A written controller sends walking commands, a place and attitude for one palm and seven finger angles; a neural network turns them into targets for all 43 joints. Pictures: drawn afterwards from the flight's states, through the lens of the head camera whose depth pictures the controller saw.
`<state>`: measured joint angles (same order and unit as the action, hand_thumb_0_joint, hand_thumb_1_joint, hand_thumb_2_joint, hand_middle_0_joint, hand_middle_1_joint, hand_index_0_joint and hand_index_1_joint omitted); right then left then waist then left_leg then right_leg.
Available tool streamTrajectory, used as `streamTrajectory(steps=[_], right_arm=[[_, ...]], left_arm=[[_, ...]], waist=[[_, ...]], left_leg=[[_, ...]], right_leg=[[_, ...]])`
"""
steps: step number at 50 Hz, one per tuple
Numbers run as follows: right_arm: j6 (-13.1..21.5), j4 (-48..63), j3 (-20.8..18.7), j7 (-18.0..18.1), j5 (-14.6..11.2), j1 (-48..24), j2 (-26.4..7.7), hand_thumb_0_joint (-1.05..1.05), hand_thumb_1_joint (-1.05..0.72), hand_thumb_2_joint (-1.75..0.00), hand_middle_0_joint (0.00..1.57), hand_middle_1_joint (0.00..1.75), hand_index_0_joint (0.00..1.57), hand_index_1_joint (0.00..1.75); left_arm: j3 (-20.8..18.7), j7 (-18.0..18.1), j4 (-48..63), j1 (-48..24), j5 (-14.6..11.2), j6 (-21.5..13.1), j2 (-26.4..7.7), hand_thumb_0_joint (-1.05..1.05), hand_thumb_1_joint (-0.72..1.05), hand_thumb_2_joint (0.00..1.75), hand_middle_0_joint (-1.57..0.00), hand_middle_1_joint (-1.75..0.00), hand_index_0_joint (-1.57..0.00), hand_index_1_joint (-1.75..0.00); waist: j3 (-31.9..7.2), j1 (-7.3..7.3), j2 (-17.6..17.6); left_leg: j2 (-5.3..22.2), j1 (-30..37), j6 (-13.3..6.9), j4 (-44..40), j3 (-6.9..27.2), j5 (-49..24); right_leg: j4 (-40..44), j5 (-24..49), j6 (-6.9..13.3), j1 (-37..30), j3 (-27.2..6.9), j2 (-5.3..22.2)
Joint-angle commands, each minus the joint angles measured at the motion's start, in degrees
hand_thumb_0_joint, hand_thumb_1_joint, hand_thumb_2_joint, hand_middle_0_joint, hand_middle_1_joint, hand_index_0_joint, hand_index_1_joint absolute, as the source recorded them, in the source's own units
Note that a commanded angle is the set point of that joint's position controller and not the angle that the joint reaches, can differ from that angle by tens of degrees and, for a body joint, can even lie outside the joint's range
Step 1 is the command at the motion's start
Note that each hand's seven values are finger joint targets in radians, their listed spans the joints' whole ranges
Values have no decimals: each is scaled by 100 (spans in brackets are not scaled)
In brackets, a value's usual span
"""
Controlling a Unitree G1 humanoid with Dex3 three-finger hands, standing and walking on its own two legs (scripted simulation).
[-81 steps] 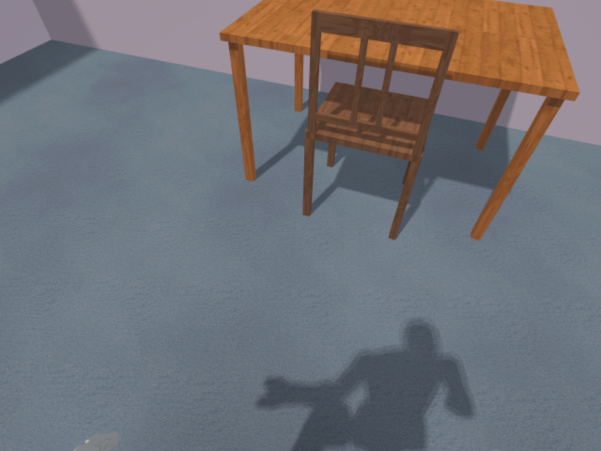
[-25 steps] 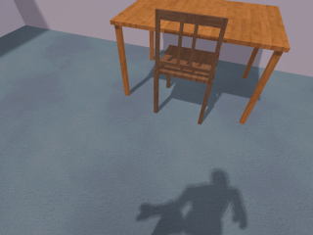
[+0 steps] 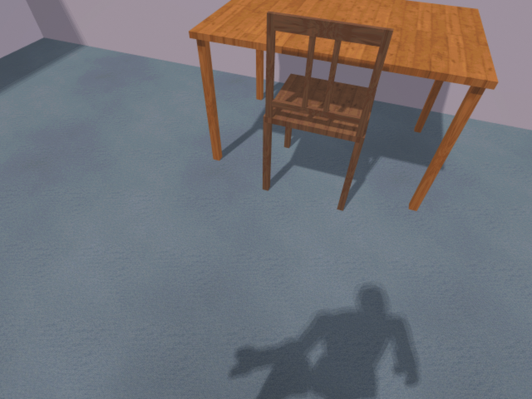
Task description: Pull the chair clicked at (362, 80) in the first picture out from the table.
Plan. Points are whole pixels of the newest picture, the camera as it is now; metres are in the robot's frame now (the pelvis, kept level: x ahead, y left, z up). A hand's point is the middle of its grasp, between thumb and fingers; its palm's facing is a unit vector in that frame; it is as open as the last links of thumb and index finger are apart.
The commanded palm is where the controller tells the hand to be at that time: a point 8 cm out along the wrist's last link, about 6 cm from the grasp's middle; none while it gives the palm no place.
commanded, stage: walk to a spot facing it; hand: left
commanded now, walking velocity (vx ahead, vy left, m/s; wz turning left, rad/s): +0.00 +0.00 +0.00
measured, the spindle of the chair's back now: (308, 73) +1.21 -0.09 -0.10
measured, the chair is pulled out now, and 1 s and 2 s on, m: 0.00 0.00 0.00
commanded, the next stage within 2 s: turn to face it in 1.02 s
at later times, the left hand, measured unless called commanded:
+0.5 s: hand out of the picture +0.14 +0.16 -0.19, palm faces -0.09 -0.98 -0.17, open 7.3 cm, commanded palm none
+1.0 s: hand (198, 342) +0.27 +0.16 -0.21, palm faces +0.00 -0.99 -0.11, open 7.4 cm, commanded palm none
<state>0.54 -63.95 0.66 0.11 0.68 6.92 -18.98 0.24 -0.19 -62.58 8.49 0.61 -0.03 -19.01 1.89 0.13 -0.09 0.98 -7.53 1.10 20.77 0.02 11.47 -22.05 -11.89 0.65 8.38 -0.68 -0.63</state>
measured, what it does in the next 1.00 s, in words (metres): walks ahead: right foot, then left foot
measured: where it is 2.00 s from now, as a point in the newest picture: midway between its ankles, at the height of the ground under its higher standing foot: (295, 304)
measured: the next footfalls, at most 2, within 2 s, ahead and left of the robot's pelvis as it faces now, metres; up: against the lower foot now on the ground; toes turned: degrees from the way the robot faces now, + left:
right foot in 0.52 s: +0.20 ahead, -0.14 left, +0.00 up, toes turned -12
left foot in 0.94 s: +0.44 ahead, +0.09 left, +0.00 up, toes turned +4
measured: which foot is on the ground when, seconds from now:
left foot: down 0.00-0.52, up 0.54-0.92, down 0.94-1.00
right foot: down 0.00-0.30, up 0.32-0.50, down 0.52-0.94, up 0.96-1.00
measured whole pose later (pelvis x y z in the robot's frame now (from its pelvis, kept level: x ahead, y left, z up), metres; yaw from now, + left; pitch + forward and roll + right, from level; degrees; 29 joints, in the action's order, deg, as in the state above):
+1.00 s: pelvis +0.31 -0.01 -0.03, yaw -6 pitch -1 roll -2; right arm 4.6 -55.4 -2.4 -0.6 1.9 6.6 -9.1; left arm -2.8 -0.3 -64.6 23.0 1.1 -1.7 -8.5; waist 3.0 1.8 -1.9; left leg 5.1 -23.6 -2.9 39.0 -8.9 12.9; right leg -52.9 -28.5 1.2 10.8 3.7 2.3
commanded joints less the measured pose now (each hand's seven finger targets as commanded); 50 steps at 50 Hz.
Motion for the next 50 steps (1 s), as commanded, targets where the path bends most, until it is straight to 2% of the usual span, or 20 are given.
streamTrajectory(steps=[1, 3, 6, 11, 14, 16, 18, 20, 24, 25, 26, 27, 30, 34, 42, 45, 46, 47, 48, 50], right_arm=[[147, 340, -245, 66, -28, -220, -1158, 0, -90, -90, 20, 30, 20, 30], [47, 172, -82, 33, 19, 167, -419, 0, -90, -90, 20, 30, 20, 30], [0, 190, -124, 4, 67, 394, -393, 0, -90, -90, 20, 30, 20, 30], [125, 294, -201, 15, 66, 844, -262, 0, -90, -90, 20, 30, 20, 30], [213, 161, -328, 59, 60, 1543, -483, 0, -90, -90, 20, 30, 20, 30], [318, -28, -403, 139, 64, 2382, -453, 0, -90, -90, 20, 30, 20, 30], [380, -24, -366, 169, 78, 2331, -214, 0, -90, -90, 20, 30, 20, 30], [402, 67, -401, 178, 88, 1897, -220, 0, -90, -90, 20, 30, 20, 30], [378, -23, -388, 143, 40, 1670, -62, 0, -90, -90, 20, 30, 20, 30], [404, 6, -366, 107, -10, 1631, 53, 0, -90, -90, 20, 30, 20, 30], [457, 190, -286, 37, -70, 1606, 477, 0, -90, -90, 20, 30, 20, 30], [437, 425, -332, 34, -48, 1149, 476, 0, -90, -90, 20, 30, 20, 30], [329, 401, -402, -37, 63, 814, 626, 0, -90, -90, 20, 30, 20, 30], [129, 305, -421, -103, 73, 1287, 883, 0, -90, -90, 20, 30, 20, 30], [258, 904, -416, -228, 27, 153, 789, 0, -90, -90, 20, 30, 20, 30], [326, 702, -475, -148, 60, 960, 559, 0, -90, -90, 20, 30, 20, 30], [367, 460, -555, -71, 101, 1848, 210, 0, -90, -90, 20, 30, 20, 30], [391, 331, -723, 9, 182, 2523, -535, 0, -90, -90, 20, 30, 20, 30], [309, 317, -697, 44, 100, 2600, -626, 0, -90, -90, 20, 30, 20, 30], [331, 546, -577, 85, 65, 1657, -147, 0, -90, -90, 20, 30, 20, 30]], left_arm=[[-215, 89, 380, -206, 1, -167, -1197, 0, 90, 90, -20, -30, -20, -30], [-74, 109, 194, 236, 3, -49, -492, 0, 90, 90, -20, -30, -20, -30], [-150, 28, 211, 483, 51, 28, -556, 0, 90, 90, -20, -30, -20, -30], [-293, -32, 359, 787, 45, -31, -451, 0, 90, 90, -20, -30, -20, -30], [-291, -67, 541, 577, 55, -96, -61, 0, 90, 90, -20, -30, -20, -30], [-269, -54, 919, -106, 67, -218, 129, 0, 90, 90, -20, -30, -20, -30], [-317, -90, 962, -257, 54, -262, 250, 0, 90, 90, -20, -30, -20, -30], [-331, -160, 908, -10, 30, -233, 434, 0, 90, 90, -20, -30, -20, -30], [-415, -174, 407, 1370, 62, -235, 500, 0, 90, 90, -20, -30, -20, -30], [-497, -113, 138, 2203, 94, -295, 208, 0, 90, 90, -20, -30, -20, -30], [-659, -3, -19, 2942, 107, -376, -439, 0, 90, 90, -20, -30, -20, -30], [-660, 38, -59, 2999, 1, -347, -598, 0, 90, 90, -20, -30, -20, -30], [-458, 125, 275, 1636, 65, -343, 59, 0, 90, 90, -20, -30, -20, -30], [-380, 130, 243, 1325, 120, -439, 269, 0, 90, 90, -20, -30, -20, -30], [-421, 104, 65, 1609, 106, -470, 130, 0, 90, 90, -20, -30, -20, -30], [-452, 100, 90, 1458, 91, -427, 121, 0, 90, 90, -20, -30, -20, -30], [-431, 78, 149, 1485, 65, -417, 281, 0, 90, 90, -20, -30, -20, -30], [-410, 15, 270, 1767, -13, -383, 645, 0, 90, 90, -20, -30, -20, -30], [-400, 11, 493, 1464, 29, -422, 560, 0, 90, 90, -20, -30, -20, -30], [-401, 2, 509, 1023, 66, -374, 595, 0, 90, 90, -20, -30, -20, -30]], waist=[[-385, -7, -65], [-445, 9, -81], [244, 44, -370], [595, -36, -254], [667, -331, 914], [869, -646, 1158], [827, -498, 706], [604, -220, 769], [133, 432, 290], [-274, 798, -180], [-655, 1013, -1604], [-515, 955, -1396], [422, 359, -439], [414, -122, -588], [614, 94, -516], [372, -374, -190], [-167, -703, 409], [-794, -784, 1989], [-789, -750, 1783], [-109, -460, 914]], left_leg=[[598, 100, -239, -283, 514, -759], [519, 92, -130, -125, 311, 67], [327, -626, -166, 118, 194, 1611], [336, -838, -287, 571, 137, 1720], [1214, 131, -765, -339, 1305, 1911], [2164, 1329, -1479, -853, 2374, 21], [2151, 1256, -1467, -644, 1746, -1366], [1944, 819, -1231, -621, 1058, -1032], [1064, -661, -669, 647, -194, -1190], [766, -1239, -468, 1894, -617, -1141], [249, -2484, -253, 3777, -948, 788], [187, -3104, -280, 4966, -533, 2153], [849, -3168, -246, 5181, -37, 995], [857, -2462, -39, 4051, -387, 447], [576, -2043, -139, 2020, -676, 52], [245, -424, -260, 1261, -891, 56], [513, 790, -412, 866, -418, 272], [2091, 1773, -954, -48, 1919, 675], [2602, 1522, -1278, -737, 2879, 1090], [2507, 387, -1233, -927, 2200, 1608]], right_leg=[[405, 797, 123, 3, -641, 735], [398, -277, 50, 16, -645, 692], [578, -2065, 231, 434, -1020, 658], [201, -2170, 547, 787, -1222, 650], [-1546, -1495, 316, 1963, -244, -30], [-3230, -1843, 145, 3579, 80, 120], [-3457, -1776, 131, 3524, -14, 535], [-2750, -1560, 122, 2776, 151, 656], [-1062, -67, 236, -260, 1002, 26], [-786, -380, 451, -1337, 435, 431], [228, -1385, 1056, -2081, -1988, 2000], [1021, -1784, 1440, -1797, -3332, 2645], [1133, -1929, 1160, 22, -2102, 2224], [1274, -642, 900, 764, -584, 1687], [1077, 148, 771, 157, -162, 1625], [-129, 983, 591, 524, 246, 1343], [-1553, 1165, 419, 939, 507, 967], [-3683, -988, 88, 2158, 1015, 111], [-4836, -2095, 164, 2678, 385, -3], [-5656, -1246, 174, 3158, 54, 541]])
